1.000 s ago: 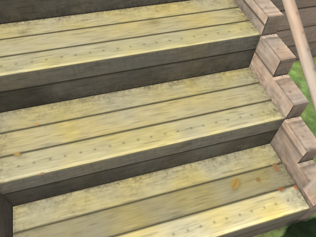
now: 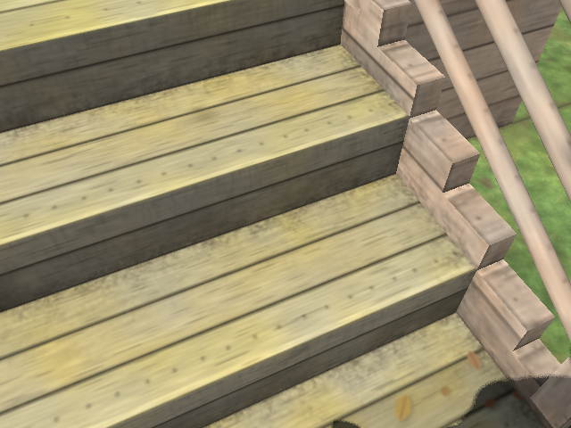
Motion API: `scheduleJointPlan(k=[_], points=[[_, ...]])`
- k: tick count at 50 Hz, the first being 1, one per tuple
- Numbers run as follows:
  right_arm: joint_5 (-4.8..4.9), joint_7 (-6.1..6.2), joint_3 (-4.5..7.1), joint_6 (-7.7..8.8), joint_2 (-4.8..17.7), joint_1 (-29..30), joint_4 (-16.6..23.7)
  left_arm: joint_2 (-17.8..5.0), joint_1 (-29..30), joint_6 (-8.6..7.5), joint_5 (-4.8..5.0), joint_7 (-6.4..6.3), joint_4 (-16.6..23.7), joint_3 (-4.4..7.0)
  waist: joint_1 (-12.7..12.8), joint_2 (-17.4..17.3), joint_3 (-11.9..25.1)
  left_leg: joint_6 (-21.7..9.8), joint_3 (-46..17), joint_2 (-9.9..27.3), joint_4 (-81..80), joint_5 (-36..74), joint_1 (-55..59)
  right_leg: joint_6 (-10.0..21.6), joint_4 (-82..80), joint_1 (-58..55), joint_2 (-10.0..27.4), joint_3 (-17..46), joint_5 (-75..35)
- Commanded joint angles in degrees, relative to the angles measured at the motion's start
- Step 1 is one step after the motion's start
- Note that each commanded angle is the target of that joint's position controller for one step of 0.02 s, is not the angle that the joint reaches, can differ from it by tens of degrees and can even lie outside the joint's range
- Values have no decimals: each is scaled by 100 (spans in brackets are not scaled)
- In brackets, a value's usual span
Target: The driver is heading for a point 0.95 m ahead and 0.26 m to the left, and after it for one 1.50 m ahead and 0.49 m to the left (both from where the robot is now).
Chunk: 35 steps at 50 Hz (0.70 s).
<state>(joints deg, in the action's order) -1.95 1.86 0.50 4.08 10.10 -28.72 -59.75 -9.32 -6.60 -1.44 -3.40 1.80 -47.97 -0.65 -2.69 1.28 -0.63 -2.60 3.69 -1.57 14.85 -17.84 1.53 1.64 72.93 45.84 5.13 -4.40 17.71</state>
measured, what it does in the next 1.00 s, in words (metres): climbs, turning left: right foot 0.17 m higher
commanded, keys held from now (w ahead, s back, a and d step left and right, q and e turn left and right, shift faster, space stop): w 0.12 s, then w+q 0.26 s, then q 0.52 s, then w+q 0.10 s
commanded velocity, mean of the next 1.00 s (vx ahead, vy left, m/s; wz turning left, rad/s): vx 0.26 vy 0.02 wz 0.39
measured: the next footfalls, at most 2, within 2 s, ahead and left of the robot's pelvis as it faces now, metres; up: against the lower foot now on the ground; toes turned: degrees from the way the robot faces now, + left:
right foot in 0.22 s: +0.38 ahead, -0.21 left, +0.17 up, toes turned -6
left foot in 1.12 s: +0.58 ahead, +0.25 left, +0.34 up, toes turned +31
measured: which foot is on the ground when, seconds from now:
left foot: down 0.00-0.22, up 0.24-1.00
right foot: up 0.00-0.20, down 0.22-1.00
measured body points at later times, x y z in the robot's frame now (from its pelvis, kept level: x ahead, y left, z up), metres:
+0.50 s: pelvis +0.26 -0.13 +0.13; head +0.30 -0.15 +0.58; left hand +0.29 +0.13 +0.00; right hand +0.48 -0.36 +0.02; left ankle +0.26 -0.01 -0.37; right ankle +0.34 -0.20 -0.57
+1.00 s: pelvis +0.40 -0.04 +0.17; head +0.45 -0.02 +0.61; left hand +0.26 +0.19 +0.04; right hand +0.75 -0.10 +0.11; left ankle +0.40 +0.11 -0.28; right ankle +0.34 -0.21 -0.57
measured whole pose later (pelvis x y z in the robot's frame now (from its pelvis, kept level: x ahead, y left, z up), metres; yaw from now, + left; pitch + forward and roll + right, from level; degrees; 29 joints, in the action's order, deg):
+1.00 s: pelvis +0.40 -0.04 +0.17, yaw +25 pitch +3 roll +1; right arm -2.7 1.6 4.8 -6.0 10.4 5.1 -29.6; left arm -12.9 -26.7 -4.0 -4.4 -3.5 -47.4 3.4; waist 5.0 -0.3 -3.2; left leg -5.0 0.0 4.8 116.5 -38.5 -67.4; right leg -6.7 21.9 -1.3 13.6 -29.7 20.5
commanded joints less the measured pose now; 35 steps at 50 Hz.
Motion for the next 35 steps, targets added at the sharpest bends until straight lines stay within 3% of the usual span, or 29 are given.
scheduleJointPlan(k=[1,2,3,4,5,6,7,8,9,10,11,12,13,14,15,16,17,18,20,21,23,24,26,27,28,29,30,32,35], points=[[-81,120,290,121,1176,-988,-147,-198,1564,-116,29,-241,1085,57,-350,-937,-991,-1667,-2051,2530,-770,1684,1836,131,2490,3699,281,383,1366],[-159,125,331,143,1138,-1380,-326,-111,2051,-79,104,-359,1356,77,-571,-1072,-1191,-1924,-2312,2918,-801,1574,2451,228,4361,5282,166,793,2657],[-246,103,328,216,1124,-1323,-390,-25,2567,-91,188,-486,1782,12,-538,-926,-1510,-1809,-2086,3017,-819,1464,2483,360,5275,6197,139,1258,3656],[-252,72,266,264,1035,-1278,-536,170,2981,-108,261,-548,2125,-141,-490,-743,-1708,-1518,-1700,2887,-915,1616,2434,546,5712,6814,36,1321,4248],[-207,20,176,268,870,-1105,-606,38,3182,-201,298,-519,2337,-209,-359,-383,-1655,-1019,-1059,2640,-1048,1626,2208,668,4881,6623,179,1148,4268],[14,-21,71,142,649,-705,-556,35,3401,-234,333,-445,2642,-342,-171,-189,-1517,-526,-311,2026,-1559,1610,1252,640,2934,5378,392,280,4071],[194,82,-26,0,437,-809,-704,322,3558,-208,227,-334,2860,-494,-261,-84,-1217,-581,-145,1569,-2057,2185,-85,587,2101,3506,282,-299,3330],[323,79,-11,-146,550,-214,-368,692,2673,-110,281,-185,2768,-609,144,398,-658,-743,74,1312,-2545,2440,-1953,544,563,186,96,-853,1238],[434,-3,88,-175,1005,-98,-80,630,1783,-18,238,-109,2464,-500,374,271,590,-814,-106,1398,-1820,4723,-2253,610,48,-2351,-122,-547,-211],[397,-169,278,10,1898,56,204,-156,-340,43,249,-95,1771,-16,1303,-502,2274,-855,-101,1347,45,8616,-1842,556,226,-4343,-952,-835,-502],[568,-359,599,223,2620,406,259,-496,-1643,131,290,-155,1367,179,1997,-1081,2957,-457,-317,1390,1728,9445,-1159,593,-1150,-4934,-789,-132,-767],[608,-463,589,391,2049,560,403,-1344,-2366,29,177,-244,838,465,2008,-131,3341,19,-747,709,4021,5391,-2250,890,-2452,-5839,249,2208,-190],[697,-430,459,333,1295,514,762,-2231,-2588,-65,135,-414,747,692,1722,1995,4205,357,-1011,-821,7269,-312,-2846,921,-4267,-6180,2453,5002,-5119],[535,-298,438,253,854,-94,734,-1995,-1408,-118,305,-426,939,721,873,1342,4445,354,-1961,-383,8901,315,-2828,698,-3976,-5573,2353,4962,-6128],[508,-220,444,91,665,-17,857,-1615,-572,-108,346,-409,861,624,318,944,3755,425,-1338,5,9234,728,-3015,869,-3938,-4517,2213,4291,-4624],[303,-106,461,-107,555,214,962,-951,22,-71,253,-415,720,508,-5,275,2529,409,-921,424,9212,1134,-3490,743,-3683,-3514,1945,3603,-2485],[79,-12,376,-271,386,557,1044,-443,296,-83,185,-424,524,375,-142,111,1489,370,-878,534,9327,1417,-3827,607,-3662,-2565,1653,2887,-1046],[-18,-16,336,-451,321,841,1226,-127,468,-43,88,-484,396,293,-233,265,715,333,-864,395,9937,1578,-4168,527,-3892,-1737,1488,2500,172],[-70,-44,218,-779,32,1583,1664,-98,-71,-115,2,-520,51,238,-217,29,12,67,-944,194,10497,1362,-4948,426,-4189,-1169,1541,2032,1330],[-65,-68,42,-708,-449,1544,1891,-139,-100,-185,105,-428,-113,228,-551,733,-93,-49,-1043,407,9663,1230,-5206,359,-4697,-1023,1273,1533,1995],[-83,-7,118,-673,-115,1520,1846,-125,-62,-364,109,-364,-112,232,-518,73,-260,-23,-834,189,9383,1371,-5304,428,-5156,-968,1388,948,1198],[-84,52,188,-659,157,1455,1816,-251,-113,-421,110,-335,-54,226,-474,-49,-263,3,-631,141,8702,1649,-5147,546,-5322,-1101,1387,604,625],[-169,114,315,-699,302,1524,1775,-390,-523,-499,183,-328,-28,234,-179,-302,-47,81,-549,105,8795,1813,-5508,740,-5245,-2173,1583,269,-1305],[-152,212,361,-737,318,1410,1790,-645,-687,-502,228,-429,7,331,-101,-47,76,128,-263,-25,9408,1271,-5672,923,-5298,-2598,1781,156,-2185],[-233,187,387,-737,357,1523,1916,-748,-877,-440,309,-484,-4,364,-66,308,134,150,-181,95,9546,901,-5962,1030,-5485,-2978,1606,-5,-1270],[-239,183,422,-761,399,1755,2028,-706,-1048,-383,317,-555,28,373,43,322,20,170,-215,122,9527,671,-6146,991,-5608,-3201,1552,-64,-668],[-153,214,464,-849,400,1917,2078,-680,-1100,-392,234,-581,141,408,103,-178,-238,209,-339,144,9413,780,-6115,833,-5473,-3210,1709,-177,-1449],[-181,197,491,-931,290,1859,2113,-651,-1389,-357,234,-646,265,424,167,-18,-113,228,-323,160,9025,889,-6123,743,-5352,-3720,1658,-409,-1322],[-212,105,498,-1035,152,2254,2433,-678,-1699,-300,421,-699,504,479,403,425,-53,301,2,195,8832,648,-6393,753,-5097,-4385,1825,-633,-2246]])
Velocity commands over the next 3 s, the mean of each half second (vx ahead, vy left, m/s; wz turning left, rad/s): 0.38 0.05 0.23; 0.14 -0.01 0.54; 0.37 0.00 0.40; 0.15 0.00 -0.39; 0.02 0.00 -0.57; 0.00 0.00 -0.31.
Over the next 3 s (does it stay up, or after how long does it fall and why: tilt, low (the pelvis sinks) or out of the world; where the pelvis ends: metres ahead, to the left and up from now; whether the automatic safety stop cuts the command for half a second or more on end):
stays up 0.87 0.50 0.53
